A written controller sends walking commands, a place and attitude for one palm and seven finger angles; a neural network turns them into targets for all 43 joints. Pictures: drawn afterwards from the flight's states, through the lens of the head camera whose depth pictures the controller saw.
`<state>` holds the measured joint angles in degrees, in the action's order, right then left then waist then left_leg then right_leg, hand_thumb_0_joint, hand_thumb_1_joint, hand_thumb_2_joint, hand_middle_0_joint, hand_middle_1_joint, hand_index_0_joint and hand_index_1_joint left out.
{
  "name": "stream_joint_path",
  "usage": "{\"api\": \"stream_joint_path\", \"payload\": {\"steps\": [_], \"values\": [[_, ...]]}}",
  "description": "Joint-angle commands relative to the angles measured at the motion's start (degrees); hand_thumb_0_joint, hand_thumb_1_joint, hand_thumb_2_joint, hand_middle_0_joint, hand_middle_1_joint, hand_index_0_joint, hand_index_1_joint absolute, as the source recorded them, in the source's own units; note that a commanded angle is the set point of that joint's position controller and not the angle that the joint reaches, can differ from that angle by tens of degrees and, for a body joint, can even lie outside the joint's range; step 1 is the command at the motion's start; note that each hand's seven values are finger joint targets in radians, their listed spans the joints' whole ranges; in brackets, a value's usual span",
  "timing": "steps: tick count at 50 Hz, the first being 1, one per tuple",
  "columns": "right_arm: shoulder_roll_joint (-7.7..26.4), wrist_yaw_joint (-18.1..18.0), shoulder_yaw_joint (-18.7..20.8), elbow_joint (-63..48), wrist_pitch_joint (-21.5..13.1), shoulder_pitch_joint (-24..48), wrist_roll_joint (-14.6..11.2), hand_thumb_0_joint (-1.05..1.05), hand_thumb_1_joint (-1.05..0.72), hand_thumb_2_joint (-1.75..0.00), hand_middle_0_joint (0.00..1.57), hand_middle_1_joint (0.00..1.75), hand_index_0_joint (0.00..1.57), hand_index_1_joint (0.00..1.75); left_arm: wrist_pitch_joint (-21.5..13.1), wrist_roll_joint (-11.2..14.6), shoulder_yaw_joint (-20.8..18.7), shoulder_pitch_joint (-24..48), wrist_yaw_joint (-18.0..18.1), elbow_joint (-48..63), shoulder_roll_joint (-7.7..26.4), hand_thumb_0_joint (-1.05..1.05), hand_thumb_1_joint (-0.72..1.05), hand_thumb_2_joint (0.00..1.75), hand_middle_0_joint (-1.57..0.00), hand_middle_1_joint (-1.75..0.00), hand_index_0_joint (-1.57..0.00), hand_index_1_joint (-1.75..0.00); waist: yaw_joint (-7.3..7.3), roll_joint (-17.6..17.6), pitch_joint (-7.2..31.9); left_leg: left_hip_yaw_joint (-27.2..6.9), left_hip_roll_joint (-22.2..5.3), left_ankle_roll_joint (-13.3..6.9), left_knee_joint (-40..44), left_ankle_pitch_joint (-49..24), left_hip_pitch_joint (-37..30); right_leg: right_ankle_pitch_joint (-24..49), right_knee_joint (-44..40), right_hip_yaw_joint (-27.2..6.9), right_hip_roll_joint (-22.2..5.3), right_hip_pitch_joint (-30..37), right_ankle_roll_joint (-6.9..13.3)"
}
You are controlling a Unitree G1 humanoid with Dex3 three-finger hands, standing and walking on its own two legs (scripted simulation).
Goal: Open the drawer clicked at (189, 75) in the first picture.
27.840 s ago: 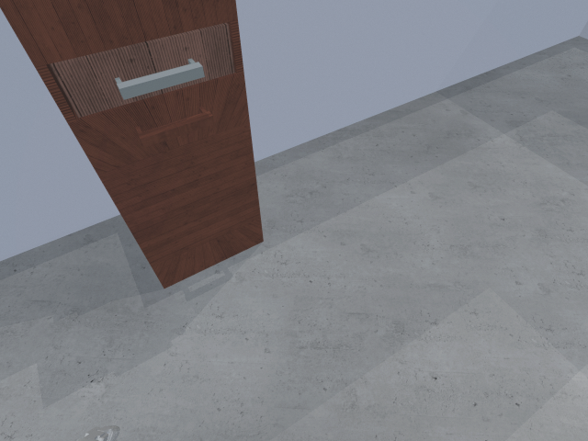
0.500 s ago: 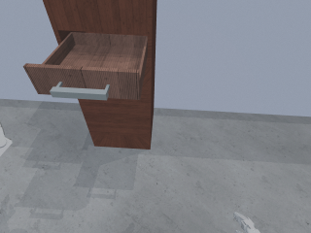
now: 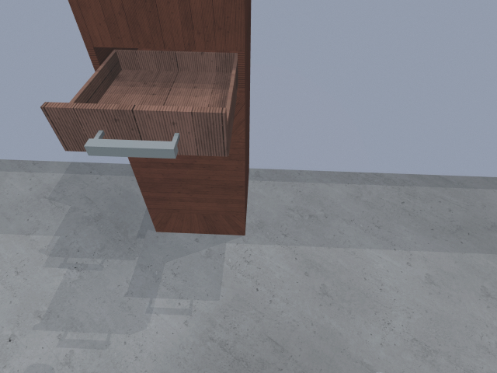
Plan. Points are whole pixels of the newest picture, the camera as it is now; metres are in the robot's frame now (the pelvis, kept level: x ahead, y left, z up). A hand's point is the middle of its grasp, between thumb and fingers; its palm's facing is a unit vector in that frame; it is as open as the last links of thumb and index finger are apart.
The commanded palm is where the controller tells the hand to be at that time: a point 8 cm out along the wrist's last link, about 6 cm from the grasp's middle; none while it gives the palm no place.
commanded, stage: let the arm hang, fingers relaxed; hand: left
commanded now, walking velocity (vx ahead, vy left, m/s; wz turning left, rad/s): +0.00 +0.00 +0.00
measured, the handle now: (135, 142) +0.55 +0.26 +0.07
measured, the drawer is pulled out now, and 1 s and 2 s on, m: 0.29 0.29 0.29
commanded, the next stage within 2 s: look to check the result in 0.84 s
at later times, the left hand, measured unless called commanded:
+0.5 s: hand out of the picture -0.02 +0.21 -0.15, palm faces +0.02 -0.96 -0.27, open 7.3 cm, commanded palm none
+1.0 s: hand out of the picture +0.06 +0.19 -0.15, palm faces -0.01 -0.96 -0.26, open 7.3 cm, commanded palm none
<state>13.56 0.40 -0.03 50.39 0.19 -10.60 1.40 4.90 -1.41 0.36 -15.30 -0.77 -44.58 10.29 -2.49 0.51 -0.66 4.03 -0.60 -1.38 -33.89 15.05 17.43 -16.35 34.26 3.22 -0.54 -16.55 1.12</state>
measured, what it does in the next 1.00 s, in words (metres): stands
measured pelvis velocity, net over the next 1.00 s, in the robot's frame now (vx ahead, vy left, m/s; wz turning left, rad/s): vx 0.02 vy -0.02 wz -0.01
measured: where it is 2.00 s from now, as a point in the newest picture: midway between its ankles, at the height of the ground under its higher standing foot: outside the picture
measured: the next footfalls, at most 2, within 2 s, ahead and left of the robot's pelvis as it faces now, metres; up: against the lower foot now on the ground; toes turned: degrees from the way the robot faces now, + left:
none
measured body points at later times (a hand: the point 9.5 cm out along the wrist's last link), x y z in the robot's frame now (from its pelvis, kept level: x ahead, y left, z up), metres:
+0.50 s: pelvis +0.00 +0.00 +0.01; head +0.01 -0.01 +0.46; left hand -0.02 +0.26 -0.13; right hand -0.02 -0.22 -0.15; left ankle +0.04 +0.10 -0.73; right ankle +0.02 -0.11 -0.73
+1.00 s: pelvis +0.02 -0.02 +0.02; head +0.04 -0.03 +0.47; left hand +0.06 +0.24 -0.13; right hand +0.02 -0.27 -0.14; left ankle +0.04 +0.10 -0.73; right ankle +0.02 -0.11 -0.73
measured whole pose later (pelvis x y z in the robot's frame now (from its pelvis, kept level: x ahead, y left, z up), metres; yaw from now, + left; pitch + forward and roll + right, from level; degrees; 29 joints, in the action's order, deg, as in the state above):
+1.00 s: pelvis +0.02 -0.02 +0.02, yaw +0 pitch -2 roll +0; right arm 12.8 -1.0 1.0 64.5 0.3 -13.0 1.0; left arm -0.7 -0.6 -1.0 -9.8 0.8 -64.7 12.1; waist -1.0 1.8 -4.1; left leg 3.8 -1.7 0.3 -20.1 9.2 9.2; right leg -10.4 20.3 3.4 1.4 -8.4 2.6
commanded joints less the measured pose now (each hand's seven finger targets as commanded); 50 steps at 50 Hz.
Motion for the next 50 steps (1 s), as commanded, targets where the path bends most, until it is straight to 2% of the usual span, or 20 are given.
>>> {"api": "stream_joint_path", "payload": {"steps": [1,2,3,5,7,9,15,17,19,21,24,27,33,35,39,41,44,46,50], "values": [[5.89,-1.00,0.82,0.92,-0.39,-1.59,-0.19,0.00,-0.90,-0.90,0.20,0.30,0.20,0.30,-4.64,0.49,-2.38,-1.10,1.38,-3.28,10.81,0.00,0.90,0.90,-0.20,-0.30,-0.20,-0.30,2.49,7.30,0.36,-8.20,-5.78,-0.50,13.46,-1.05,-0.40,1.68,-12.82,-7.38,-4.51,4.33,1.27],[5.16,-1.26,1.10,1.79,-0.38,-2.26,0.03,0.00,-0.90,-0.90,0.20,0.30,0.20,0.30,-4.89,0.32,-3.18,-2.40,1.56,-5.37,9.18,0.00,0.90,0.90,-0.20,-0.30,-0.20,-0.30,2.66,9.13,1.23,-8.11,-5.67,-0.47,14.21,0.85,-0.37,1.98,-13.59,-7.07,-4.46,5.84,1.66],[5.39,-1.43,1.22,2.58,-0.25,-3.04,-0.07,0.00,-0.90,-0.90,0.20,0.30,0.20,0.30,-4.94,0.38,-3.12,-2.89,1.69,-7.15,9.40,0.00,0.90,0.90,-0.20,-0.30,-0.20,-0.30,2.85,9.88,1.41,-8.50,-5.99,-0.51,14.82,1.08,-1.02,2.73,-13.99,-6.48,-4.33,6.60,1.82],[4.87,-1.60,1.25,4.79,-0.22,-5.26,-0.29,0.00,-0.90,-0.90,0.20,0.30,0.20,0.30,-5.09,0.60,-2.57,-3.26,1.62,-10.36,9.33,0.00,0.90,0.90,-0.20,-0.30,-0.20,-0.30,2.50,8.05,2.65,-8.36,-6.10,-0.44,15.82,2.41,-2.25,2.94,-14.76,-5.95,-4.44,7.50,1.85],[4.74,-1.79,1.37,6.83,-0.14,-6.88,-0.47,0.00,-0.90,-0.90,0.20,0.30,0.20,0.30,-5.15,0.76,-2.21,-3.87,1.64,-13.07,9.48,0.00,0.90,0.90,-0.20,-0.30,-0.20,-0.30,2.40,7.40,1.55,-8.44,-6.18,-0.47,16.86,3.44,-3.29,2.01,-15.50,-5.63,-4.54,6.24,2.01],[4.23,-1.99,1.42,8.35,0.02,-9.01,-0.57,0.00,-0.90,-0.90,0.20,0.30,0.20,0.30,-5.14,0.67,-1.86,-3.90,1.83,-15.07,8.94,0.00,0.90,0.90,-0.20,-0.30,-0.20,-0.30,2.04,3.13,-0.89,-8.59,-6.67,-0.74,17.36,2.08,-3.59,2.31,-15.99,-4.94,-4.60,4.99,1.94],[3.97,-2.13,1.73,11.35,0.30,-11.04,-0.62,0.00,-0.90,-0.90,0.20,0.30,0.20,0.30,-4.99,0.75,-1.57,-5.24,2.24,-18.96,8.94,0.00,0.90,0.90,-0.20,-0.30,-0.20,-0.30,2.06,1.89,-2.49,-8.23,-6.31,-0.92,18.22,4.53,-4.23,-1.10,-16.54,-5.00,-4.58,3.51,1.94],[4.06,-2.07,1.83,11.82,0.30,-11.23,-0.65,0.00,-0.90,-0.90,0.20,0.30,0.20,0.30,-5.01,0.66,-1.68,-5.08,2.33,-19.35,9.27,0.00,0.90,0.90,-0.20,-0.30,-0.20,-0.30,2.06,-0.28,-3.43,-7.74,-6.10,-0.93,17.97,4.13,-4.15,-1.98,-16.88,-5.25,-4.79,2.90,1.92],[3.68,-2.01,1.86,12.23,0.44,-10.96,-0.56,0.00,-0.90,-0.90,0.20,0.30,0.20,0.30,-4.99,0.58,-1.70,-4.64,2.50,-19.61,9.02,0.00,0.90,0.90,-0.20,-0.30,-0.20,-0.30,2.00,-0.70,-5.32,-7.38,-5.96,-0.96,17.84,3.95,-4.19,-3.38,-17.28,-5.44,-4.87,1.13,1.87],[3.70,-1.98,1.94,12.51,0.31,-11.13,-0.52,0.00,-0.90,-0.90,0.20,0.30,0.20,0.30,-5.08,0.54,-1.88,-3.90,2.56,-19.43,9.33,0.00,0.90,0.90,-0.20,-0.30,-0.20,-0.30,1.88,-1.17,-4.95,-7.38,-5.97,-0.98,17.99,3.62,-4.22,-3.03,-17.06,-5.80,-4.81,1.61,1.89],[3.42,-1.85,1.97,12.60,0.25,-10.60,-0.42,0.00,-0.90,-0.90,0.20,0.30,0.20,0.30,-5.21,0.47,-2.01,-3.34,2.69,-19.19,9.20,0.00,0.90,0.90,-0.20,-0.30,-0.20,-0.30,1.85,-1.35,-4.74,-7.12,-5.79,-0.91,17.85,3.07,-4.65,-3.24,-17.12,-5.89,-4.90,1.55,1.77],[3.55,-1.85,1.93,12.51,-0.02,-9.43,-0.33,0.00,-0.90,-0.90,0.20,0.30,0.20,0.30,-5.33,0.45,-2.17,-1.81,2.66,-18.70,9.15,0.00,0.90,0.90,-0.20,-0.30,-0.20,-0.30,1.90,-0.11,-5.66,-7.33,-5.98,-0.81,18.43,1.82,-4.33,-0.92,-16.62,-5.97,-4.94,1.82,1.73],[3.46,-1.85,1.93,12.10,-0.44,-7.63,-0.48,0.00,-0.90,-0.90,0.20,0.30,0.20,0.30,-5.82,0.44,-2.43,0.19,2.71,-18.09,9.24,0.00,0.90,0.90,-0.20,-0.30,-0.20,-0.30,2.10,0.22,-3.27,-6.63,-6.10,-0.51,17.43,-4.50,-6.18,4.35,-16.76,-6.12,-5.33,4.47,1.52],[3.42,-1.88,1.82,12.25,-0.47,-6.86,-0.35,0.00,-0.90,-0.90,0.20,0.30,0.20,0.30,-5.79,0.49,-2.43,1.28,2.63,-17.92,9.14,0.00,0.90,0.90,-0.20,-0.30,-0.20,-0.30,2.01,0.56,-3.95,-6.64,-5.95,-0.26,17.74,-4.71,-6.02,4.51,-17.08,-6.33,-5.41,4.59,1.47],[4.32,-1.87,2.04,12.17,-0.55,-5.90,-0.37,0.00,-0.90,-0.90,0.20,0.30,0.20,0.30,-6.11,0.50,-2.62,2.71,2.60,-17.78,10.04,0.00,0.90,0.90,-0.20,-0.30,-0.20,-0.30,1.83,0.17,-2.66,-6.26,-6.03,-0.11,17.28,-6.90,-7.36,6.66,-17.71,-6.51,-5.74,5.75,1.63],[4.90,-1.92,2.06,12.16,-0.62,-5.36,-0.33,0.00,-0.90,-0.90,0.20,0.30,0.20,0.30,-6.25,0.56,-2.75,3.08,2.53,-17.70,10.37,0.00,0.90,0.90,-0.20,-0.30,-0.20,-0.30,1.85,1.52,-2.02,-6.07,-6.08,0.04,17.28,-7.26,-8.24,6.99,-18.11,-6.76,-5.89,5.98,1.73],[5.38,-1.93,2.13,12.06,-0.56,-4.92,-0.41,0.00,-0.90,-0.90,0.20,0.30,0.20,0.30,-6.35,0.57,-2.87,4.06,2.53,-17.70,11.02,0.00,0.90,0.90,-0.20,-0.30,-0.20,-0.30,1.68,0.01,-1.63,-6.01,-6.26,0.11,17.23,-7.98,-8.72,8.40,-18.36,-6.85,-5.83,6.64,1.77],[5.98,-1.99,2.12,12.18,-0.55,-4.38,-0.36,0.00,-0.90,-0.90,0.20,0.30,0.20,0.30,-6.38,0.62,-2.91,4.32,2.47,-17.81,11.26,0.00,0.90,0.90,-0.20,-0.30,-0.20,-0.30,1.72,0.94,-1.99,-5.91,-6.26,0.24,17.36,-7.82,-9.01,8.16,-18.85,-7.04,-5.86,6.46,1.81],[6.82,-1.92,2.25,12.22,-0.37,-3.89,-0.41,0.00,-0.90,-0.90,0.20,0.30,0.20,0.30,-6.50,0.65,-3.02,4.74,2.47,-18.05,12.43,0.00,0.90,0.90,-0.20,-0.30,-0.20,-0.30,1.58,-0.02,-1.03,-5.61,-6.29,0.27,17.06,-7.91,-10.10,8.30,-19.74,-7.46,-6.08,6.91,1.87]]}}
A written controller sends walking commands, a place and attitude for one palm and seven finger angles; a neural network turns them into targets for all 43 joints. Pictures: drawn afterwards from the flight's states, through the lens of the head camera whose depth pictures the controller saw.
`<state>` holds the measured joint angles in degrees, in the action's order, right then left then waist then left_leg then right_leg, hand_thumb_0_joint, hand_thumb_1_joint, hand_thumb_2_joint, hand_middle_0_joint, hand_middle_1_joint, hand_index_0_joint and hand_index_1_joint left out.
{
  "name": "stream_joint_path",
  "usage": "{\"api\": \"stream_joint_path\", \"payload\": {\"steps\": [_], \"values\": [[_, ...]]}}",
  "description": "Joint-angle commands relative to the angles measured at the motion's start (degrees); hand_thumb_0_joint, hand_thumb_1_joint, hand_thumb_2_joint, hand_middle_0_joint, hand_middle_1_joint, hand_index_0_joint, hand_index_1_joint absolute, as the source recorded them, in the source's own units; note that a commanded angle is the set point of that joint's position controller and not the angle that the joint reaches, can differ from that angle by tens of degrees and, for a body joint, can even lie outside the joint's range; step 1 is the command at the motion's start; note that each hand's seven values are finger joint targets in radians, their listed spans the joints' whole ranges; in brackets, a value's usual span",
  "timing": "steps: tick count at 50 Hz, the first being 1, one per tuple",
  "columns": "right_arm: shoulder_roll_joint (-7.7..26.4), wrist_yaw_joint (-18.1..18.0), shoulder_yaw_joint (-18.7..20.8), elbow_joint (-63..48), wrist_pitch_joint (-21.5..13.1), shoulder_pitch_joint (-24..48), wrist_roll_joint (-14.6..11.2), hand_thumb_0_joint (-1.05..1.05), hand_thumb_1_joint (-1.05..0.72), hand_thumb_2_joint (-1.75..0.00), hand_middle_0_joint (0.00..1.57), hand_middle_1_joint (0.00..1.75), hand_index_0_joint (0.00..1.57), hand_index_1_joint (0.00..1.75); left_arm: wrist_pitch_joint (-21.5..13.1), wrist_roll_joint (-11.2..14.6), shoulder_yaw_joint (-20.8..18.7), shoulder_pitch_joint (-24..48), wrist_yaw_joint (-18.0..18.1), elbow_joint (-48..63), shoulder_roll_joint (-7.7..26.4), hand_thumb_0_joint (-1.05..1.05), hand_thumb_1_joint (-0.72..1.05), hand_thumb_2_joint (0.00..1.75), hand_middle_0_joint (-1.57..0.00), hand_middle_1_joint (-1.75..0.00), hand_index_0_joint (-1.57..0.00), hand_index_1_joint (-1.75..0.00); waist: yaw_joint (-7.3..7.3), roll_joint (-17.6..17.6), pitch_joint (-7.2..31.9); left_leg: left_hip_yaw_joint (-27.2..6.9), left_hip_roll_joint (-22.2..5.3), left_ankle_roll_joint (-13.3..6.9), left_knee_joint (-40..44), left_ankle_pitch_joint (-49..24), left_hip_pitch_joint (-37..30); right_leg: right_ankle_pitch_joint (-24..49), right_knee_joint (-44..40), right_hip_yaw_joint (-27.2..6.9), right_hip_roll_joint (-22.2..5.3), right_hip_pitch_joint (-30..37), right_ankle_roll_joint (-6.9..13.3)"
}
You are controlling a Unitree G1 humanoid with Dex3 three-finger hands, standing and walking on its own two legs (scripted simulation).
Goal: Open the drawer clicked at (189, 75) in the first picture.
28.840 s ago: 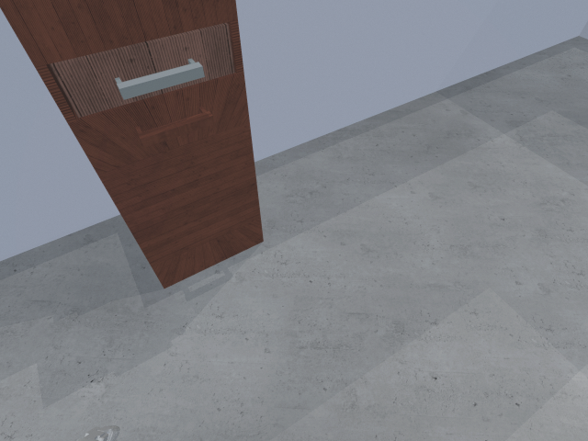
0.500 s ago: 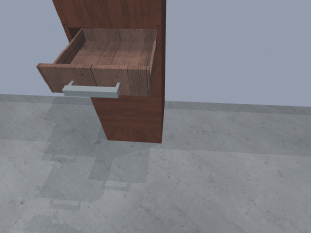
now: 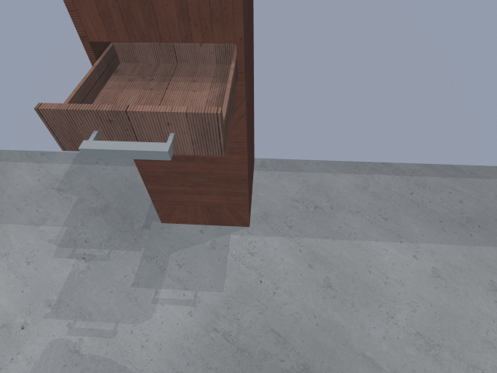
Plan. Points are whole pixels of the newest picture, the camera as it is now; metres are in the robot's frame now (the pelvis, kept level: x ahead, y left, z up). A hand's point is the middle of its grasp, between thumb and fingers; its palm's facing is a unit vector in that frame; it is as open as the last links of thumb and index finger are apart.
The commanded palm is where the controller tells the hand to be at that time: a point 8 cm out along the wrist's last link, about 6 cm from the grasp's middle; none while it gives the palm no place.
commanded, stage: look to check the result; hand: left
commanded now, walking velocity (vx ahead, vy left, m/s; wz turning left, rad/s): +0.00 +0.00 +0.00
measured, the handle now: (130, 143) +0.54 +0.28 +0.05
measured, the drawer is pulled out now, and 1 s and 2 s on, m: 0.29 0.29 0.29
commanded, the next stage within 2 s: stand and wait in 0.38 s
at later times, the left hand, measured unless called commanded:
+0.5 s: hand out of the picture +0.09 +0.22 -0.16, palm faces -0.01 -0.95 -0.32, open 7.3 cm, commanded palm none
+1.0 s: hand out of the picture +0.12 +0.23 -0.15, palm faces -0.03 -0.94 -0.35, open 7.3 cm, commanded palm none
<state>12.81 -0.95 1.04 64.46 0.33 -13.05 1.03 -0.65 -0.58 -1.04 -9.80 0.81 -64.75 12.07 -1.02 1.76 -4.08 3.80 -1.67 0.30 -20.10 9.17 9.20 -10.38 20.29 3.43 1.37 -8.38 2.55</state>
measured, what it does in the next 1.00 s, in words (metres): stands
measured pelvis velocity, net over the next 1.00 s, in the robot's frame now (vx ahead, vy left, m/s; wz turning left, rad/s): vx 0.03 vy -0.01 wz -0.02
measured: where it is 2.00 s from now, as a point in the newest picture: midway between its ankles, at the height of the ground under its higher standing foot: outside the picture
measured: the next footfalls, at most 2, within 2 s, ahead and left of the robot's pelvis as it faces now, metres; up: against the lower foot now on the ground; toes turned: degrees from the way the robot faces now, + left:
none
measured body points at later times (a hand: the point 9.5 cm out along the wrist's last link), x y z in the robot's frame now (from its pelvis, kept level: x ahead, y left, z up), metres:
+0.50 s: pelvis +0.02 -0.01 +0.00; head +0.04 -0.03 +0.45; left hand +0.09 +0.27 -0.13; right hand +0.07 -0.28 -0.15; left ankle +0.02 +0.12 -0.75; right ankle +0.01 -0.09 -0.75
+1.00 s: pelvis +0.03 -0.01 +0.00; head +0.06 -0.02 +0.45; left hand +0.13 +0.28 -0.13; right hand +0.08 -0.30 -0.14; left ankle +0.02 +0.12 -0.75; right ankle +0.01 -0.09 -0.75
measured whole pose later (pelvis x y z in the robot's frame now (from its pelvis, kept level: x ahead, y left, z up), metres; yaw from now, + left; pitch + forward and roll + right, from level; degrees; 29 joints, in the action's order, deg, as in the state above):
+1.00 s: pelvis +0.03 -0.01 +0.00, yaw -1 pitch -1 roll +0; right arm 18.7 -0.5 0.6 64.0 0.4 -7.7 0.8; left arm -1.1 -0.4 -1.1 -5.3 0.5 -64.4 18.0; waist -1.1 1.5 -3.6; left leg 4.4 -2.9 1.5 -16.8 10.5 5.2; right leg -10.9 15.8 2.6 2.8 -4.2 3.3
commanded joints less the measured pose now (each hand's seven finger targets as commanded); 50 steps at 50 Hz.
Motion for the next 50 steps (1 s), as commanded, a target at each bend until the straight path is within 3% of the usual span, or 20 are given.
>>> {"api": "stream_joint_path", "payload": {"steps": [1,19,37,50], "values": [[8.07,-0.59,1.19,-1.89,-0.48,-1.25,-0.06,0.00,-0.90,-0.90,0.20,0.30,0.20,0.30,-0.98,-0.15,-1.60,-0.52,0.86,2.15,10.84,0.00,0.90,0.90,-0.20,-0.30,-0.20,-0.30,0.08,-1.29,2.45,-5.33,-5.28,-1.34,3.17,-1.76,-2.01,2.20,-5.95,-7.70,-8.06,-1.28,0.43],[11.98,-0.40,1.24,-2.07,-0.36,2.41,-0.10,0.00,-0.90,-0.90,0.20,0.30,0.20,0.30,-1.17,-0.16,-1.77,2.94,0.83,2.04,14.39,0.00,0.90,0.90,-0.20,-0.30,-0.20,-0.30,-0.14,-1.24,3.58,-5.24,-5.95,-1.09,3.86,-4.20,-3.70,7.77,-6.48,-8.22,-8.25,1.00,0.21],[15.25,-0.53,1.45,-3.17,-0.77,5.22,-0.16,0.00,-0.90,-0.90,0.20,0.30,0.20,0.30,-1.63,-0.04,-2.17,5.20,0.82,3.20,17.14,0.00,0.90,0.90,-0.20,-0.30,-0.20,-0.30,-0.05,-1.77,6.68,-4.87,-6.53,-0.95,3.59,-10.13,-6.74,17.98,-5.67,-8.12,-8.79,4.01,-0.11],[16.39,-0.36,1.38,-3.19,-0.75,5.82,-0.19,0.00,-0.90,-0.90,0.20,0.30,0.20,0.30,-1.58,-0.04,-1.94,5.95,0.68,3.53,18.30,0.00,0.90,0.90,-0.20,-0.30,-0.20,-0.30,-0.05,-1.08,6.33,-4.86,-6.83,-0.89,4.35,-9.78,-7.29,16.22,-6.23,-8.43,-8.72,3.94,0.00]]}}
